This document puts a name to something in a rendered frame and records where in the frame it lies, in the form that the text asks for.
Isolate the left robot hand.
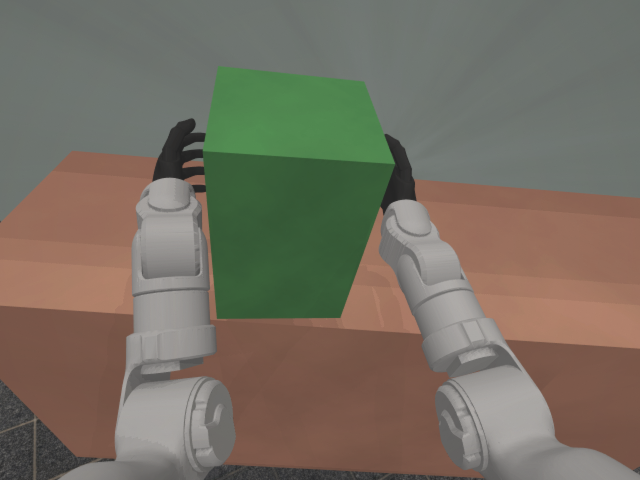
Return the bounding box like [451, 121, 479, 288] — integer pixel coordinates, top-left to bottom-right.
[152, 118, 206, 193]

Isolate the carton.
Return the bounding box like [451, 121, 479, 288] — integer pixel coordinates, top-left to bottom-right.
[203, 66, 395, 319]

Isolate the robot right upper arm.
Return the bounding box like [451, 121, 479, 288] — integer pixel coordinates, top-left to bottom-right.
[435, 365, 640, 480]

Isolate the robot left upper arm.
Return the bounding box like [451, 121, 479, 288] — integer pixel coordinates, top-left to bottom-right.
[58, 376, 236, 480]

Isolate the right robot hand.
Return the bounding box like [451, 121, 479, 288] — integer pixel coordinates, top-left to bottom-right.
[380, 134, 417, 215]

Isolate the robot right forearm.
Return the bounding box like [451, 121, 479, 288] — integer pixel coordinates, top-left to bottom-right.
[379, 200, 555, 435]

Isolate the pedestal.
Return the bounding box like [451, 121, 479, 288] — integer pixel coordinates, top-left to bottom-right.
[0, 151, 640, 478]

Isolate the robot left forearm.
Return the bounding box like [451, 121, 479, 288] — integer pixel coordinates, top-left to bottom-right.
[115, 178, 217, 456]

